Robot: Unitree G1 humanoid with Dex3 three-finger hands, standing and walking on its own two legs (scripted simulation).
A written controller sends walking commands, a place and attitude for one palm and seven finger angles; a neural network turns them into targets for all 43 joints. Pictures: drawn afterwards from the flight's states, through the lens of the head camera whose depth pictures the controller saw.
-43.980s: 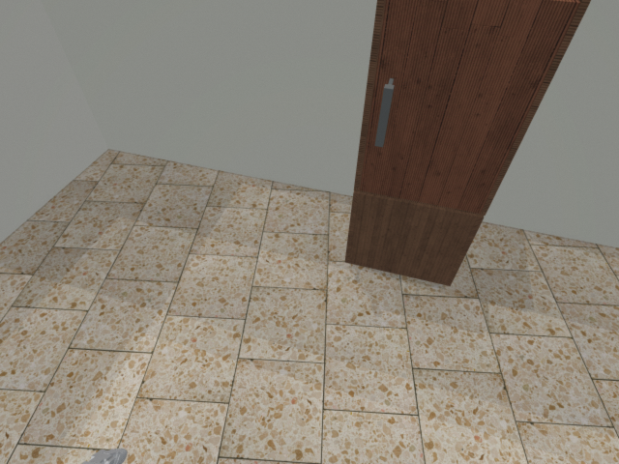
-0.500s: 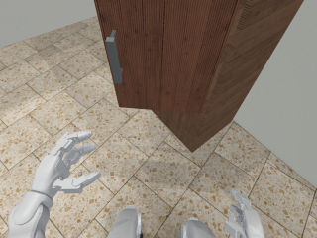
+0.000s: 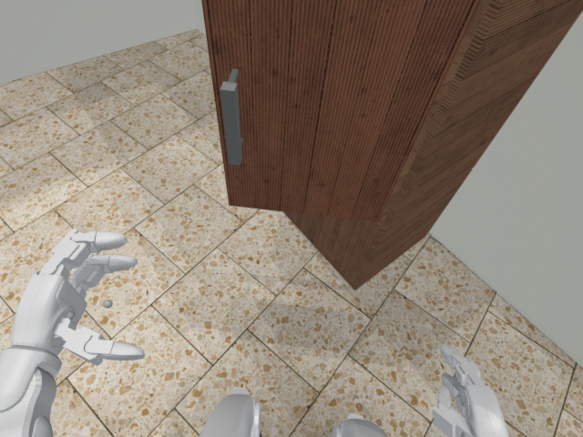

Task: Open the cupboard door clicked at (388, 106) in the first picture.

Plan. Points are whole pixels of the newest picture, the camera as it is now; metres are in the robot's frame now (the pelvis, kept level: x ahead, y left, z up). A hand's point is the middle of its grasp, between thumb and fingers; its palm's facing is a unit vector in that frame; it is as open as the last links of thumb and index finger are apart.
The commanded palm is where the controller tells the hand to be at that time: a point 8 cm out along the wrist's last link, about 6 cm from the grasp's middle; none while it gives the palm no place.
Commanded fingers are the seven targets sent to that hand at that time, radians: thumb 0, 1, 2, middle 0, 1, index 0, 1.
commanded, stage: raise the hand with hooked fingers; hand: left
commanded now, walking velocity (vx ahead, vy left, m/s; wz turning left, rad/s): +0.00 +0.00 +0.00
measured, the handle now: (234, 119) +0.63 +0.15 +0.04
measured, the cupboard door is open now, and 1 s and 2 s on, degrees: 47 47 47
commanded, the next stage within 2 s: move the hooked fingers beside the handle in 0.86 s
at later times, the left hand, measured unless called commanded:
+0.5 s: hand (106, 269) +0.30 +0.26 +0.06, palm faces -0.05 -1.00 -0.04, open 14.0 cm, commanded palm +0.28 +0.31 +0.06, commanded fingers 0.00 -0.50 0.30 -0.30 -1.20 -0.30 -1.20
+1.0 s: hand (111, 275) +0.29 +0.25 +0.06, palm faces -0.02 -1.00 -0.04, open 14.0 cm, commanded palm +0.28 +0.30 +0.06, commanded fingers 0.00 -0.50 0.30 -0.30 -1.20 -0.30 -1.20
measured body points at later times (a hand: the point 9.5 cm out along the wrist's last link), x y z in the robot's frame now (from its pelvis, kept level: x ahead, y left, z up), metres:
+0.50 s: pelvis +0.01 -0.01 +0.01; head +0.09 +0.01 +0.45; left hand +0.30 +0.31 +0.06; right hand +0.16 -0.27 -0.07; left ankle +0.06 +0.08 -0.66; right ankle +0.01 -0.14 -0.66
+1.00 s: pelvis +0.01 -0.02 +0.00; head +0.07 -0.01 +0.45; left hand +0.29 +0.30 +0.06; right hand +0.17 -0.27 -0.08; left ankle +0.06 +0.08 -0.66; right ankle +0.01 -0.14 -0.66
